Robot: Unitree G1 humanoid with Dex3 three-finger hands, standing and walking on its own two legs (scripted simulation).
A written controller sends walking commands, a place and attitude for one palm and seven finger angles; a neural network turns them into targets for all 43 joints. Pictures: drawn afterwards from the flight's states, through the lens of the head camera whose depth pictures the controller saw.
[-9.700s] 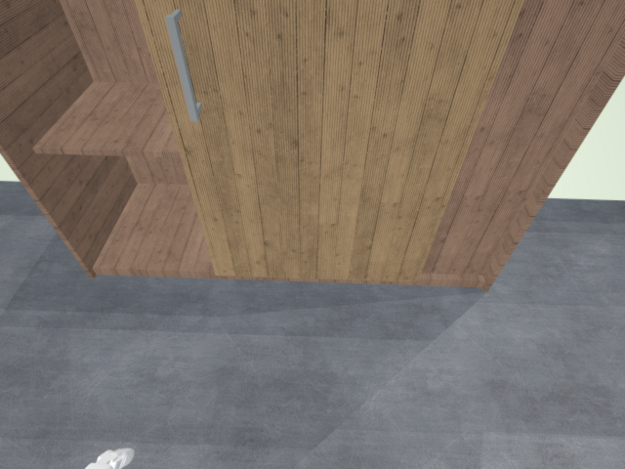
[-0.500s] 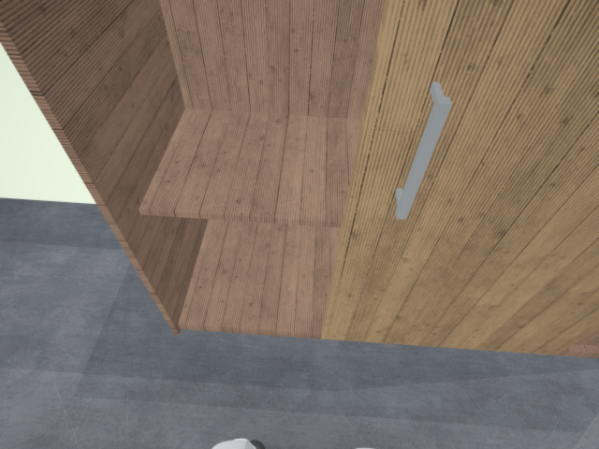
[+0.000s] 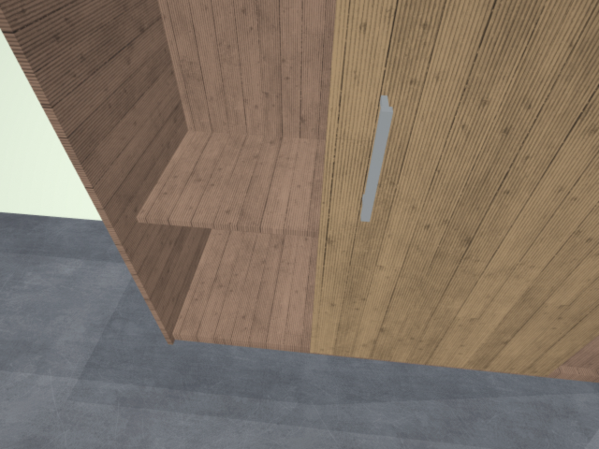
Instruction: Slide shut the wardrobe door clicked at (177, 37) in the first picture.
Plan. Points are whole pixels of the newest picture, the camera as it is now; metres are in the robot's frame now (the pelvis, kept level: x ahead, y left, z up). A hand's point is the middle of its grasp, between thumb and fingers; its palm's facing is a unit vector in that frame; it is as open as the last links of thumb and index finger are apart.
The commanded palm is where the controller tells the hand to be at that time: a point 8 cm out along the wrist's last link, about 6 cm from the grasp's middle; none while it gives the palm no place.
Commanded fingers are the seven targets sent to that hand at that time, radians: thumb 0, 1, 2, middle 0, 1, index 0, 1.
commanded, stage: come to a stop and stand still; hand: right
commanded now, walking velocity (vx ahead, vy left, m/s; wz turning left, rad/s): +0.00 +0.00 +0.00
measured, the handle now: (374, 163) +0.55 -0.09 +0.11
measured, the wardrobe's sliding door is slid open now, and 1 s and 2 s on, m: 0.49 0.49 0.49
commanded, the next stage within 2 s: look again from close up in 1.32 s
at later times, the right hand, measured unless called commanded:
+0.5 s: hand out of the picture -0.03 -0.17 -0.17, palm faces +0.04 +0.98 -0.19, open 7.4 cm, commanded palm none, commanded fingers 0.00 -0.90 -0.90 0.20 0.30 0.20 0.30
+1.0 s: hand out of the picture +0.02 -0.15 -0.17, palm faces +0.01 +0.98 -0.17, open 7.3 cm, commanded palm none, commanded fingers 0.00 -0.90 -0.90 0.20 0.30 0.20 0.30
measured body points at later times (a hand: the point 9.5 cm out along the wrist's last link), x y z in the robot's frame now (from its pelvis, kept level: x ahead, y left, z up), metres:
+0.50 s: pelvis +0.00 -0.01 +0.01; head -0.01 +0.00 +0.46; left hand +0.00 +0.21 -0.16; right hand -0.03 -0.22 -0.15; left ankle +0.06 +0.13 -0.73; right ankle +0.03 -0.06 -0.73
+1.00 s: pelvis +0.03 +0.01 +0.01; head +0.03 +0.01 +0.46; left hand +0.00 +0.22 -0.15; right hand +0.02 -0.20 -0.15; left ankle +0.06 +0.13 -0.73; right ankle +0.03 -0.06 -0.73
